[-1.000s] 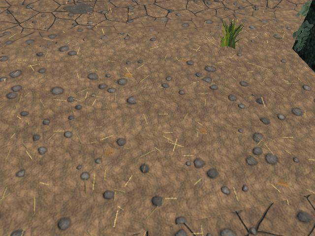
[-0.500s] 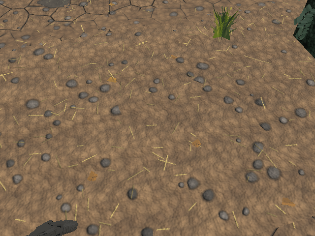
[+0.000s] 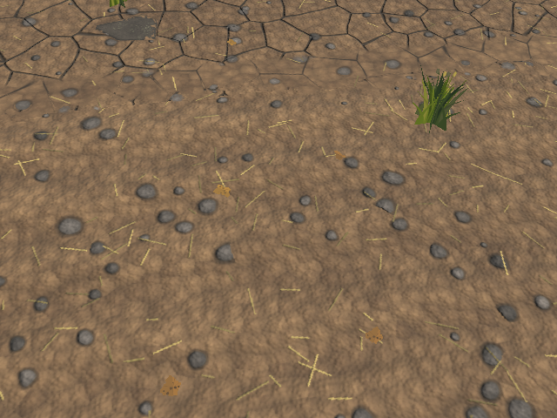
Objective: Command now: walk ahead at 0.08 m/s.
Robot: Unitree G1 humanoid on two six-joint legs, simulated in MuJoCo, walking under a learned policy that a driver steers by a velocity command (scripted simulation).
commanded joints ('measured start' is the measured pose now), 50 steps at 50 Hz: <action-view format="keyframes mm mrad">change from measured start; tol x8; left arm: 1 59 102 26 -20 -2 48 23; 6 116 36 18 47 12 56 24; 13 -2 76 19 46 14 13 18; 50 157 74 17 129 -18 11 33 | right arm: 1 35 -149 -30 -22 1 6 -2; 5 -67 -133 -28 -23 2 20 -14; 22 66 -88 -29 113 18 38 -25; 50 27 -73 -36 198 35 42 -31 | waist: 1 -20 145 -145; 6 36 147 -116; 12 -44 -58 3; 46 -28 9 -26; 50 -6 -74 132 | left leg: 1 251 290 -359 -192 86 194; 8 12 109 -137 -203 -378 28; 12 210 36 -51 -83 -150 -4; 18 237 33 -37 -34 79 8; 21 242 32 -34 -26 113 4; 24 192 -13 10 12 -150 -4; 30 261 30 -34 21 235 14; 45 274 30 -36 -7 165 6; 48 202 -34 26 40 -342 11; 50 50 -42 34 103 -463 15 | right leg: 1 -171 -68 57 140 -45 32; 7 119 -47 -15 -235 358 -2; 11 -144 -93 52 -358 91 -48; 21 -34 -76 26 -318 375 -30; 24 -73 -93 66 -376 101 -70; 30 6 -53 -2 -281 492 -21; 35 24 -53 -7 -278 522 -20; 45 7 -50 -13 -314 435 -13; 50 -54 -141 146 -429 -242 -135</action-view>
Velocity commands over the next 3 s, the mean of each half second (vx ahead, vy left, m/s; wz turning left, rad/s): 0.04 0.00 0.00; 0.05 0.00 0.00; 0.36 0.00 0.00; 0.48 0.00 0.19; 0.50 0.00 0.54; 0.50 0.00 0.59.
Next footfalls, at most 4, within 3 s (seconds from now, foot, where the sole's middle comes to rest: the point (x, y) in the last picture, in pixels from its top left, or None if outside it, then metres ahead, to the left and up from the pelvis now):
0.16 right None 0.05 -0.14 -0.77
1.62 right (348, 408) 0.51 -0.14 -0.77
2.20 left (248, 295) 0.80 0.11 -0.77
2.68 right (277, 199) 1.14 0.05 -0.77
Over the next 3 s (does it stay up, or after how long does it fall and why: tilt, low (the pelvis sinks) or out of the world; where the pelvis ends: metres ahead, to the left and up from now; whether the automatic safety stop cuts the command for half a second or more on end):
stays up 1.07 0.13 0.01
